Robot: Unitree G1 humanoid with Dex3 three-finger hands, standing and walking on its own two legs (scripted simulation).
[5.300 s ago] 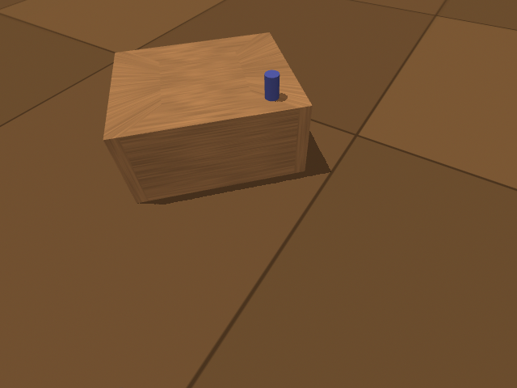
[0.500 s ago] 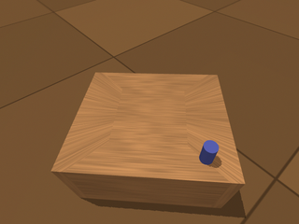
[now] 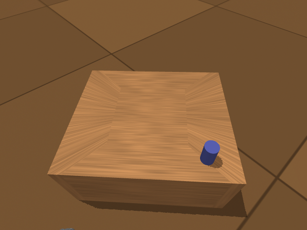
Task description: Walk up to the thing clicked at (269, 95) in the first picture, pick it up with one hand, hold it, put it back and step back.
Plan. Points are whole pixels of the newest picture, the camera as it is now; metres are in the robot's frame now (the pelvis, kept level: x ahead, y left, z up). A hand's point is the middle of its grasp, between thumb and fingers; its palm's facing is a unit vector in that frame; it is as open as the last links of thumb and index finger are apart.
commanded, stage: stand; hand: right
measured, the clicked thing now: (209, 153) +0.48 -0.20 -0.30
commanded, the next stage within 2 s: go down in 1.88 s
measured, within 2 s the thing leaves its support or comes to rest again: neither
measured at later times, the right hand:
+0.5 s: hand out of the picture +0.06 -0.26 -0.16, palm faces -0.01 +0.94 -0.33, open 7.4 cm
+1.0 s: hand out of the picture +0.08 -0.26 -0.16, palm faces -0.01 +0.94 -0.33, open 7.4 cm
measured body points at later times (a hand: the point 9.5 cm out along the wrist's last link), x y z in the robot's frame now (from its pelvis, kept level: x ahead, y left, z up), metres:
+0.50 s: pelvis +0.00 -0.01 +0.00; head +0.01 -0.01 +0.45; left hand +0.07 +0.30 -0.13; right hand +0.06 -0.31 -0.14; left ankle +0.02 +0.14 -0.75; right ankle -0.01 -0.14 -0.75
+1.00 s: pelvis +0.00 -0.01 +0.00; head +0.01 -0.01 +0.45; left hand +0.08 +0.30 -0.13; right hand +0.08 -0.31 -0.13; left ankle +0.02 +0.14 -0.75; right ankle -0.01 -0.14 -0.75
